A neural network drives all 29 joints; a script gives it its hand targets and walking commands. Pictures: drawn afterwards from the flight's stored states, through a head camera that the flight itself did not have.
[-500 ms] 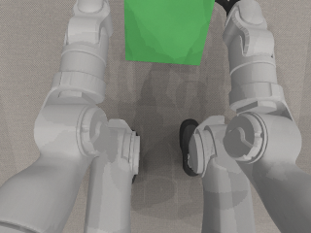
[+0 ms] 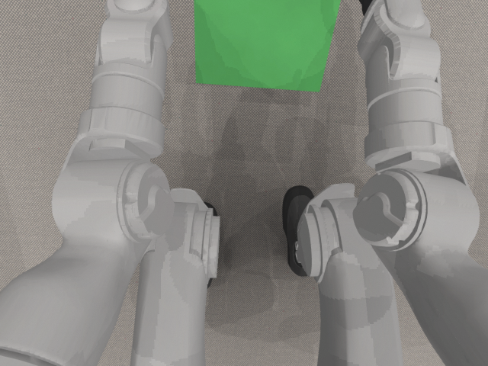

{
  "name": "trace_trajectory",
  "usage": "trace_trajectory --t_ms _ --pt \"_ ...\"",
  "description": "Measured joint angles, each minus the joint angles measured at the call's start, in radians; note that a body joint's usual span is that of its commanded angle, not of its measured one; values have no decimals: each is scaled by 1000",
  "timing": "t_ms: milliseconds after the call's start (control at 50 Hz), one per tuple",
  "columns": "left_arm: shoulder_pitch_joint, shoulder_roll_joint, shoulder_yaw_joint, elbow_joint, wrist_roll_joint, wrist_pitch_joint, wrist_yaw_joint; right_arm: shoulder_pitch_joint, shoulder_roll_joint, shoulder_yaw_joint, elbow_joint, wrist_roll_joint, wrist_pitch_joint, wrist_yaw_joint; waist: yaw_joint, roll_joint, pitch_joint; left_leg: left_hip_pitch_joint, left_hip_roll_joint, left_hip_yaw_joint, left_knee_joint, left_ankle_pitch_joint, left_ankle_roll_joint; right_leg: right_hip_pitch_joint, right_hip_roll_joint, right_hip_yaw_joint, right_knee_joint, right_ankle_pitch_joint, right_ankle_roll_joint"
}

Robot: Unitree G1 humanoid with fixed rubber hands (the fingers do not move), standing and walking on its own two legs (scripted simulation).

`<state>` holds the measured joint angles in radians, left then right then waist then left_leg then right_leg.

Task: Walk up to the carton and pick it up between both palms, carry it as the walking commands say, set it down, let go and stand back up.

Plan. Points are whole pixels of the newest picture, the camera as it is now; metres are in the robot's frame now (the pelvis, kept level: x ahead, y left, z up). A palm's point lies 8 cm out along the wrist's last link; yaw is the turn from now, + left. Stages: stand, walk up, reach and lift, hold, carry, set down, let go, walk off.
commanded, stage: set down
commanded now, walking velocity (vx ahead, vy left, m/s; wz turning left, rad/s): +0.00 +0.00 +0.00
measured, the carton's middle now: (260, 4) +0.57 -0.02 -0.25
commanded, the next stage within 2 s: none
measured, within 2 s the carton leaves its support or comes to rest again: rests again in 1.44 s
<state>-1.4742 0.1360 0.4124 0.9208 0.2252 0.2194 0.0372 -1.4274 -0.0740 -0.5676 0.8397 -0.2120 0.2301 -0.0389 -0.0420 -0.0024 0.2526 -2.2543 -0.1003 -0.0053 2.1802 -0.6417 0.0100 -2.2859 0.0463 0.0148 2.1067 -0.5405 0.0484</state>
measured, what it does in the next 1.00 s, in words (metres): stands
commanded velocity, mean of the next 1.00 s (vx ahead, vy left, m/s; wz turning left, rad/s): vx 0.00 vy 0.00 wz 0.00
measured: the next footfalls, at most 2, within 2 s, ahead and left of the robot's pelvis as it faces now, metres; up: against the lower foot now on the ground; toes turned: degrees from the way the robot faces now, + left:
none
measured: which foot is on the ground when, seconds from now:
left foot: down 0.00-1.00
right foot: down 0.00-1.00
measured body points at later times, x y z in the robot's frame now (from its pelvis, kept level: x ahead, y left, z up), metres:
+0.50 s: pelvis +0.01 +0.00 +0.00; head +0.39 +0.01 +0.24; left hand +0.59 +0.12 -0.16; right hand +0.58 -0.15 -0.16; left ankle +0.09 +0.10 -0.35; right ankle +0.12 -0.13 -0.35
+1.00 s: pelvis +0.01 +0.00 +0.00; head +0.39 +0.01 +0.24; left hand +0.59 +0.12 -0.17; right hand +0.58 -0.15 -0.16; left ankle +0.09 +0.10 -0.35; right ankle +0.12 -0.13 -0.35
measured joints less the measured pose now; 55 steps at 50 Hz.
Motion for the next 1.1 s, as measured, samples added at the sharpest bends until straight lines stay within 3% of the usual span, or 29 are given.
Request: trace_trajectory --t_ms 500,1100 --pt "-1 -11 48 -19 39 -45 -43 -9 -3 -26 3 -23 -52 37 3 4 -17 -21 -1 -4 11 -35 -1 -25 2 -3 12 -34 -1" --pt "-16 12 29 48 31 -96 -55 -6 -19 -14 46 -21 -103 31 9 -4 -6 -12 -1 -7 32 -52 -9 -20 7 -5 35 -46 -3"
